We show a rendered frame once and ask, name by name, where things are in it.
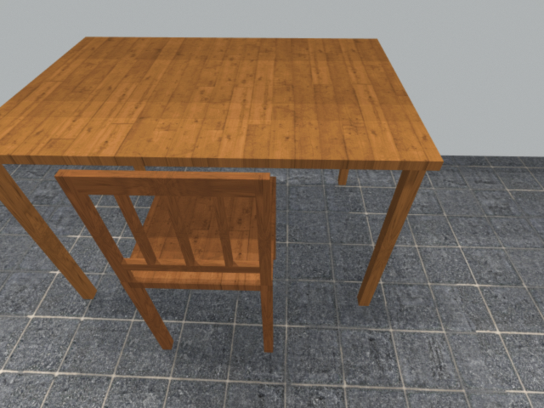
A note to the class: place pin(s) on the chair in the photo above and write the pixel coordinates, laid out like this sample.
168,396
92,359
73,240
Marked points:
204,230

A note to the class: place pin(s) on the table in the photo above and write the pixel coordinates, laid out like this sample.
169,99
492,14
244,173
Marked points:
318,103

